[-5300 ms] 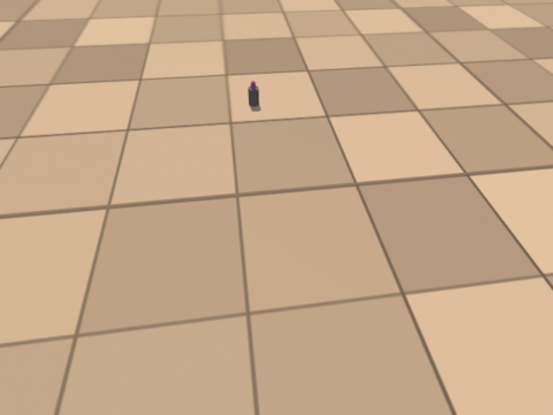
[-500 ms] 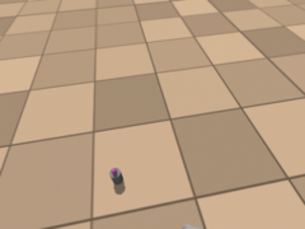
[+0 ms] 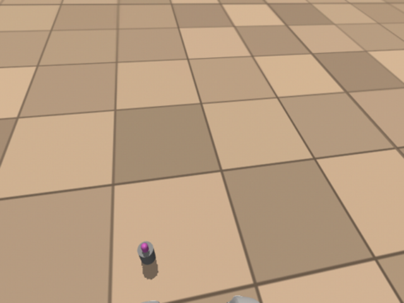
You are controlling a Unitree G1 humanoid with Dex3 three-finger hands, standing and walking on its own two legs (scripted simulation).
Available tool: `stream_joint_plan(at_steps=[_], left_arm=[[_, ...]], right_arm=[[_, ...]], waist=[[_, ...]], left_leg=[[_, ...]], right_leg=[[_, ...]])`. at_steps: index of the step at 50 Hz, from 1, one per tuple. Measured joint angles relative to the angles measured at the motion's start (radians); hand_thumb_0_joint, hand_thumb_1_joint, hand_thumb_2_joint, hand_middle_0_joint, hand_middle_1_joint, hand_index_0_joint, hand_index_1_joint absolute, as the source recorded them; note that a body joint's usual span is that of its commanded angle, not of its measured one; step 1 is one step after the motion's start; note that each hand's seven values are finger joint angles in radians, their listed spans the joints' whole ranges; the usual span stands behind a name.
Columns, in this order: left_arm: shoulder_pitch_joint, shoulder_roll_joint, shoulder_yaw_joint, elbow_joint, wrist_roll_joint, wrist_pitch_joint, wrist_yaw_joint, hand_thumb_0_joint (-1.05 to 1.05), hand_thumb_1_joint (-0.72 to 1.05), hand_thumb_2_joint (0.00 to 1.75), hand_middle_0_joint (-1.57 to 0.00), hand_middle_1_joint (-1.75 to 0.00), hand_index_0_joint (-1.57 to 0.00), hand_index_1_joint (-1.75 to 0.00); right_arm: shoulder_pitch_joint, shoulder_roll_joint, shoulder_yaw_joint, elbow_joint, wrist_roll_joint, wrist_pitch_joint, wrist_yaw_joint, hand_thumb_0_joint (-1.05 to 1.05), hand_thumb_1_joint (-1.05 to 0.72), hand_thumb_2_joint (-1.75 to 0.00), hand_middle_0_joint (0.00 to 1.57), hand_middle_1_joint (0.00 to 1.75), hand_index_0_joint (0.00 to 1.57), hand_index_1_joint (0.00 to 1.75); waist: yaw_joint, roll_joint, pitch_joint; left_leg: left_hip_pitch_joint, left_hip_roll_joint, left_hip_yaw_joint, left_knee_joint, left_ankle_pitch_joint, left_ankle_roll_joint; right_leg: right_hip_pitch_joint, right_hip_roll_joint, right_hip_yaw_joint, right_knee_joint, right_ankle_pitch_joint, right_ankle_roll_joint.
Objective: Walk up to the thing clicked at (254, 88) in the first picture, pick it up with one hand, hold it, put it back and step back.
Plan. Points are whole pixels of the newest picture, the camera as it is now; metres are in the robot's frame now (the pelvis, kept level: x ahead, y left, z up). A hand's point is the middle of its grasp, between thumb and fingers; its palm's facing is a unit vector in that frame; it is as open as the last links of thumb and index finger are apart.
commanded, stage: walk up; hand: left
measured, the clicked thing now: (146, 251) +0.42 +0.21 -0.67
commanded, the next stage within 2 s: stand in 1.30 s
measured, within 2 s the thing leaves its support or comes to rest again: neither
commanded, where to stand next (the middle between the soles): +0.09 -0.01 m, yaw +2 degrees
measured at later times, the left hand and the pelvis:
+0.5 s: hand (86, 302) +0.15 +0.24 -0.13, palm faces +0.01 -0.94 -0.33, open 7.4 cm; pelvis +0.04 -0.01 +0.02, yaw +0 degrees
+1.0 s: hand out of the picture +0.12 +0.24 -0.14, palm faces +0.03 -0.95 -0.31, open 7.4 cm; pelvis +0.05 -0.01 +0.02, yaw +1 degrees
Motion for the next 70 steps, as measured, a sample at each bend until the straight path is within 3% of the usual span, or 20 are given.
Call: stream_joint_plan(at_steps=[4,7,11,27,39,70], left_arm=[[-0.007,-0.015,0.01,0.023,0.011,-0.004,0.003,0.0,0.9,0.9,-0.2,-0.3,-0.2,-0.3],[-0.026,-0.029,0.003,0.043,0.014,0.001,0.004,0.0,0.9,0.9,-0.2,-0.3,-0.2,-0.3],[-0.068,-0.049,-0.016,0.066,-0.001,0.009,0.0,0.01,0.9,0.9,-0.2,-0.3,-0.2,-0.3],[-0.226,-0.074,-0.028,0.14,-0.014,0.011,-0.003,0.0,0.9,0.9,-0.2,-0.3,-0.2,-0.3],[-0.204,-0.077,-0.017,0.191,-0.005,0.018,-0.007,0.0,0.9,0.9,-0.2,-0.3,-0.2,-0.3],[-0.179,-0.083,-0.014,0.196,-0.001,0.011,0.003,0.0,0.9,0.9,-0.2,-0.3,-0.2,-0.3]], right_arm=[[-0.006,-0.02,0.005,0.02,0.01,0.022,-0.009,0.01,-0.9,-0.9,0.21,0.3,0.2,0.3],[-0.022,-0.014,0.01,0.055,0.023,0.035,-0.017,0.01,-0.9,-0.9,0.21,0.3,0.2,0.3],[-0.045,-0.003,0.023,0.1,0.028,0.021,-0.017,0.01,-0.9,-0.9,0.21,0.3,0.2,0.3],[-0.146,0.022,0.049,0.221,0.021,0.014,-0.017,0.01,-0.9,-0.9,0.21,0.3,0.2,0.3],[-0.15,0.014,0.039,0.25,0.014,0.021,-0.018,0.01,-0.9,-0.9,0.21,0.3,0.2,0.3],[-0.149,0.041,0.034,0.245,0.01,0.034,-0.018,0.01,-0.9,-0.9,0.21,0.3,0.2,0.3]], waist=[[0.0,0.026,-0.002],[0.004,0.038,-0.005],[0.007,0.044,-0.01],[-0.001,0.039,-0.04],[0.002,0.037,-0.047],[0.004,0.039,-0.051]], left_leg=[[-0.015,0.014,-0.005,0.066,-0.05,-0.018],[-0.005,0.002,-0.023,0.07,-0.088,-0.011],[0.038,-0.015,-0.021,0.002,-0.038,-0.026],[0.149,-0.011,-0.034,-0.192,0.042,-0.037],[0.186,-0.007,-0.036,-0.268,0.076,-0.039],[0.213,-0.02,-0.036,-0.306,0.082,-0.031]], right_leg=[[0.067,0.013,-0.013,-0.178,0.154,0.011],[0.073,0.012,-0.016,-0.165,0.139,0.026],[0.096,0.002,-0.009,-0.19,0.137,0.036],[0.214,0.013,-0.03,-0.387,0.216,0.032],[0.259,0.02,-0.036,-0.478,0.258,0.032],[0.292,0.009,-0.038,-0.525,0.268,0.045]])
